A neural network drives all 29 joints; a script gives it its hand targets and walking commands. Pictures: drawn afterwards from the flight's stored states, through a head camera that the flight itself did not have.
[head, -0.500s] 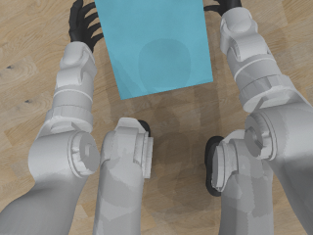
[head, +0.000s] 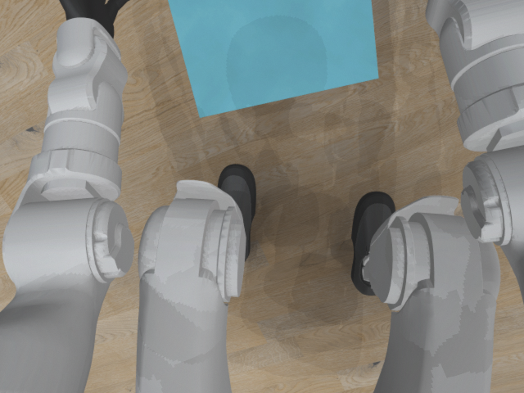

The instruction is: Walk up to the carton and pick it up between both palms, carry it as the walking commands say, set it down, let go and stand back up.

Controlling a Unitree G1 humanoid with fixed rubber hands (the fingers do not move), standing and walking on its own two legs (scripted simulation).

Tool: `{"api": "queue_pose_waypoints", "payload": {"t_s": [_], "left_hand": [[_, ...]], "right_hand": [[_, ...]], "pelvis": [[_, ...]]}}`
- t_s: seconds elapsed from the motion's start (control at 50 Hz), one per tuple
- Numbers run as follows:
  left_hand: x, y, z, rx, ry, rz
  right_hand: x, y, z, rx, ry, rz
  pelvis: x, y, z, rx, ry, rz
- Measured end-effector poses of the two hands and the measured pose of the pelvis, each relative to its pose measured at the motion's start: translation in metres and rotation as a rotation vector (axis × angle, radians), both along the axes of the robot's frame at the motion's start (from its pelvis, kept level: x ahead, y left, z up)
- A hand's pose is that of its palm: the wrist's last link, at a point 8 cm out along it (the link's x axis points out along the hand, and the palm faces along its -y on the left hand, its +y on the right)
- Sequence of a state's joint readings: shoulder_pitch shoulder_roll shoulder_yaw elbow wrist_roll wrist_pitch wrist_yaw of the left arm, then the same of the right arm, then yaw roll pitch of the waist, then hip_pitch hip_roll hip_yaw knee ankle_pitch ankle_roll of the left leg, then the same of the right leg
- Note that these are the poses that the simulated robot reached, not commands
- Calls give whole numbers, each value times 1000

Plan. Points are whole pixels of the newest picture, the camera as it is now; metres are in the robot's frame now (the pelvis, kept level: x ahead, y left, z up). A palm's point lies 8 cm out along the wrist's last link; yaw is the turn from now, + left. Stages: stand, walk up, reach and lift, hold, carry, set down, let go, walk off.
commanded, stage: set down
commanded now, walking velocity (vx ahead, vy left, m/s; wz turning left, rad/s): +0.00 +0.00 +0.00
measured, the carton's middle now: (271, 7) +0.52 +0.07 -0.28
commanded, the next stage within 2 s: let go in 1.30 s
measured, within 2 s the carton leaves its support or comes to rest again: neither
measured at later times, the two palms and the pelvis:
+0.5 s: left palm out of the picture +0.48 +0.26 -0.06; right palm out of the picture +0.59 -0.10 -0.05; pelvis -0.01 -0.01 +0.08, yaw +0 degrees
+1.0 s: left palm out of the picture +0.48 +0.26 +0.09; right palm out of the picture +0.59 -0.10 +0.10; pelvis +0.00 -0.01 +0.20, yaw +1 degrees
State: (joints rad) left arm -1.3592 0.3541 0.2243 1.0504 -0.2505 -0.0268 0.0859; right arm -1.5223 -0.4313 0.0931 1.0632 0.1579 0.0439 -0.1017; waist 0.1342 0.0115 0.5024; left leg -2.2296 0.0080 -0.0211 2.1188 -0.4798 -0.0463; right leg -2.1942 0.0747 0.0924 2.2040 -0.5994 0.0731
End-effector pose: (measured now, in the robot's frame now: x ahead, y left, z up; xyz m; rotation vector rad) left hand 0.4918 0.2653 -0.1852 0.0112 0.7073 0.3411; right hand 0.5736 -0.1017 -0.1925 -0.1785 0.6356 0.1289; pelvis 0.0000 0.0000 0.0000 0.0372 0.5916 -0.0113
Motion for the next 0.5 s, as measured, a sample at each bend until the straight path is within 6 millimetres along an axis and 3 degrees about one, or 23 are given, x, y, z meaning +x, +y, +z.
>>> {"api": "queue_pose_waypoints", "payload": {"t_s": [0.1, 0.22, 0.32, 0.5], "left_hand": [[-3, 0, 14, -21, -26, 45], [-3, -18, 53, -70, -80, 56], [-3, -17, 82, -58, -74, 71], [-8, -10, 121, -59, -105, 69]], "right_hand": [[3, 4, 17, 2, -32, -7], [8, 4, 73, -28, -57, -7], [17, -10, 112, -64, -34, -40], [16, -3, 143, -32, -39, -28]], "pelvis": [[-6, -2, 3, -3, -30, 6], [-10, -5, 23, -7, -76, 9], [-9, -8, 45, -9, -77, 10], [-10, -8, 81, -15, -79, 15]]}}
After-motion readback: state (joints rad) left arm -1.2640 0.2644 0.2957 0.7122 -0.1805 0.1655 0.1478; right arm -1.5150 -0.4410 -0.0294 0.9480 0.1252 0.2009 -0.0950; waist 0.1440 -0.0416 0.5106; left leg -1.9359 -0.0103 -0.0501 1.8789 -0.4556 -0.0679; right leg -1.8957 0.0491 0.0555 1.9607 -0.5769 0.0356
